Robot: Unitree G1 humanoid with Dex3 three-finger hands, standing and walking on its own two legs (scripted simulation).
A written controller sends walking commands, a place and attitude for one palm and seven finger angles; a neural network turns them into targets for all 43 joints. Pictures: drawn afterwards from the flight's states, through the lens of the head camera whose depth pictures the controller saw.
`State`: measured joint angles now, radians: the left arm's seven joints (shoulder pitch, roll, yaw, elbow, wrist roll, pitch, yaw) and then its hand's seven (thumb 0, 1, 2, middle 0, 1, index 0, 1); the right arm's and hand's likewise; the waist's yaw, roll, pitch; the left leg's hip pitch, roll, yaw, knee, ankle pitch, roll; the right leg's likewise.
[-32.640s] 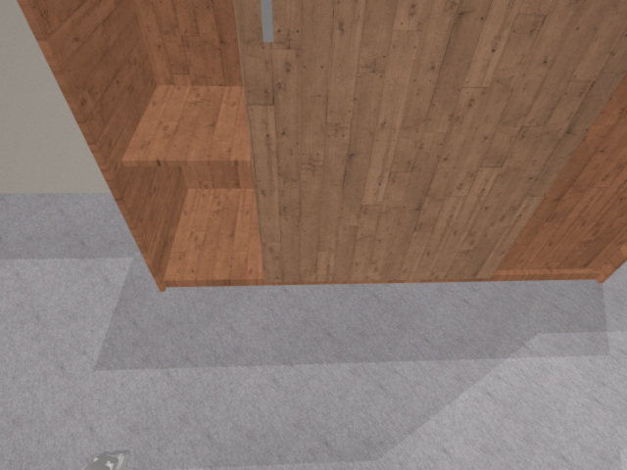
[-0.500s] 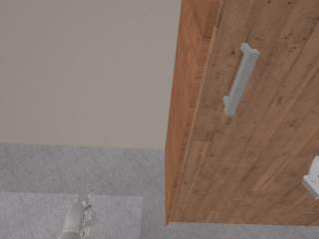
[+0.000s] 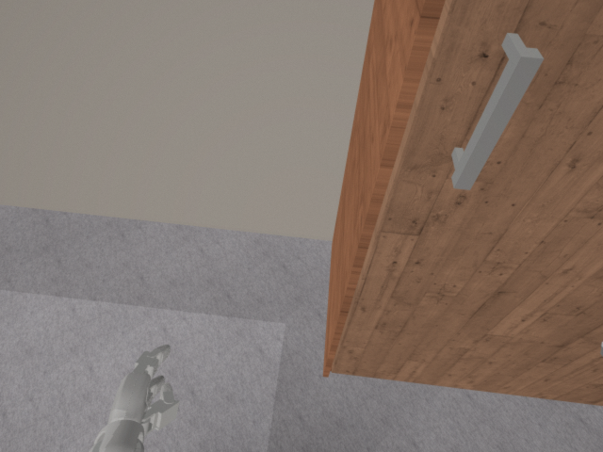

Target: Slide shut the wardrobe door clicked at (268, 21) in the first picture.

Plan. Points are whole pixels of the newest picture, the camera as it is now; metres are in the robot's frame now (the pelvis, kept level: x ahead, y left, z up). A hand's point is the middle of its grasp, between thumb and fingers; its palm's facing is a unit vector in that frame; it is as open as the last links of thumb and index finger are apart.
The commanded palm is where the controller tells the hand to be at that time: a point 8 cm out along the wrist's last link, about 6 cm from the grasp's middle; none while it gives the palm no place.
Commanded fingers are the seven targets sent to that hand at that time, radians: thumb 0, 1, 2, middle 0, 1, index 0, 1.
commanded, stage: step back with the hand held close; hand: right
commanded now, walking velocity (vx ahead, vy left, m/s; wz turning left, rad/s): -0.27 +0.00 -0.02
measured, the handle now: (485, 117) +0.41 -0.17 +0.25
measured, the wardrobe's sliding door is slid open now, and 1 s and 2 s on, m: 0.00 0.00 0.00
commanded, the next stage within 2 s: stop stepping back and stand still in 0.64 s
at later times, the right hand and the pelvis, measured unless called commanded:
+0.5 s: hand out of the picture +0.09 -0.29 +0.17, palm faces +0.51 +0.73 -0.46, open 7.4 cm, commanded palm +0.01 -0.32 +0.18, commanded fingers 0.00 -0.90 -0.90 0.20 0.30 0.20 0.30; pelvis -0.10 -0.01 -0.02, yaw -6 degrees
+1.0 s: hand out of the picture -0.06 -0.29 +0.18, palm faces +0.49 +0.79 -0.37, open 7.4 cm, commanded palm -0.11 -0.33 +0.18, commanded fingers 0.00 -0.90 -0.90 0.20 0.30 0.20 0.30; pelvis -0.23 -0.02 -0.01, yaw -3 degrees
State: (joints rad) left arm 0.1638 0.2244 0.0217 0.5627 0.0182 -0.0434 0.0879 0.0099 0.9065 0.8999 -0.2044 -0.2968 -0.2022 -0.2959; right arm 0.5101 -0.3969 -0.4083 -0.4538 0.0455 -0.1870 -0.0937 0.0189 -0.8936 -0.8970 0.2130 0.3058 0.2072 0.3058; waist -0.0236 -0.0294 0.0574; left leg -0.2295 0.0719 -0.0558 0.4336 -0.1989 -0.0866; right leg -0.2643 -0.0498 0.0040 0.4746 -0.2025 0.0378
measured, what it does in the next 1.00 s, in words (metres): walks backwards: left foot, then right foot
